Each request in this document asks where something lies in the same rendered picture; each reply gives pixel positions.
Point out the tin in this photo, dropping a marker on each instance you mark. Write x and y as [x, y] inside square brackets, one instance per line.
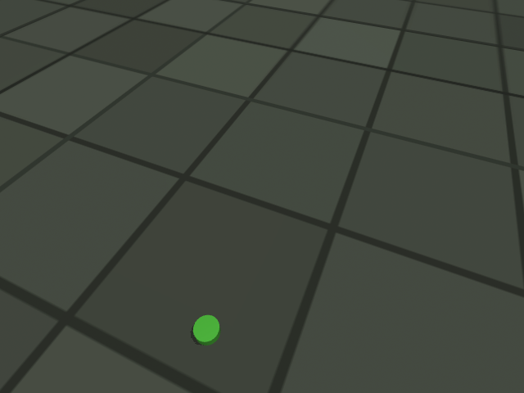
[206, 330]

